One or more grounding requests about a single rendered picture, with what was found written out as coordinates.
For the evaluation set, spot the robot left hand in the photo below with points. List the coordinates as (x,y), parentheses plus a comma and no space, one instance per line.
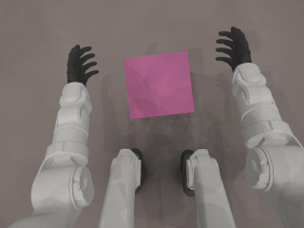
(76,71)

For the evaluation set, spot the robot left foot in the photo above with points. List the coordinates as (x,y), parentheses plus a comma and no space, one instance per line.
(139,154)

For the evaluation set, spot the carton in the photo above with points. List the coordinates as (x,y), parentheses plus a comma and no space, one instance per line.
(158,85)

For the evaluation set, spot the right robot thigh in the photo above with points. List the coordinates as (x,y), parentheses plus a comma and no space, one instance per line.
(213,208)

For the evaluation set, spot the robot right forearm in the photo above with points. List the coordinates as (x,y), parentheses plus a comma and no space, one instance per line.
(257,109)

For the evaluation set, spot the right robot upper arm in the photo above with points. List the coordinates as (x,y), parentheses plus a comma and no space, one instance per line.
(278,172)

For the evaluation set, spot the left robot upper arm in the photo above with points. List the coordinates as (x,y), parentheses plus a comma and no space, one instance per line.
(59,195)

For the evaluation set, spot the robot left forearm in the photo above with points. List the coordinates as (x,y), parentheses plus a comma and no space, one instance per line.
(69,142)

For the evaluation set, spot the robot right hand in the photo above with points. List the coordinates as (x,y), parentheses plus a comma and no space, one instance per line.
(239,52)

